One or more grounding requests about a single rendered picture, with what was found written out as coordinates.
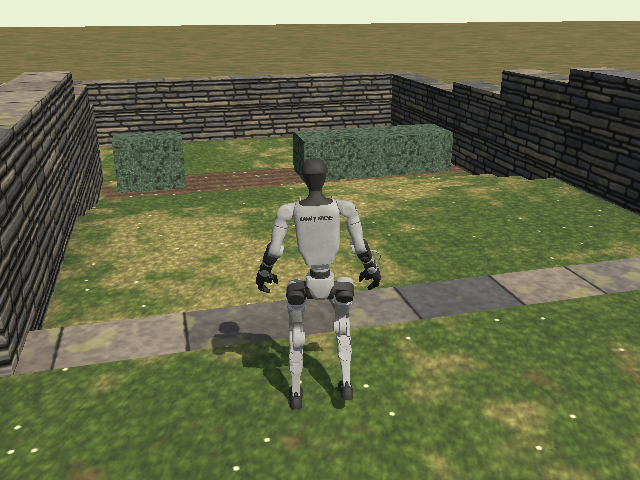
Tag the robot left hand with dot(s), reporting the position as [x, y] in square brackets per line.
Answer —
[260, 281]

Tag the robot right forearm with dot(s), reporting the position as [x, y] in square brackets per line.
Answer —
[367, 260]

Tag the robot left forearm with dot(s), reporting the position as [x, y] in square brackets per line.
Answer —
[267, 263]

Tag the robot right hand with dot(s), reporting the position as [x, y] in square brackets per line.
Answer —
[376, 277]

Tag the robot left upper arm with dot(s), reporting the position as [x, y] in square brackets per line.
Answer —
[285, 212]

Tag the robot right upper arm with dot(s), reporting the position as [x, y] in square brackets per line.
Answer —
[348, 209]

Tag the right robot thigh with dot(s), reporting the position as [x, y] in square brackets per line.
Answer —
[343, 297]

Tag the left robot shin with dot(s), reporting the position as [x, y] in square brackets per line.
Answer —
[295, 365]

